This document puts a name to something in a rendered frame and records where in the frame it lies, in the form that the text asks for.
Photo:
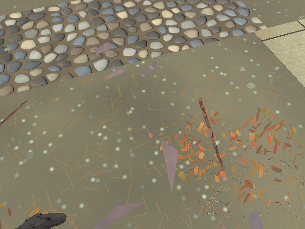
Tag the robot left hand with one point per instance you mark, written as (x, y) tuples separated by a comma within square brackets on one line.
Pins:
[(45, 221)]

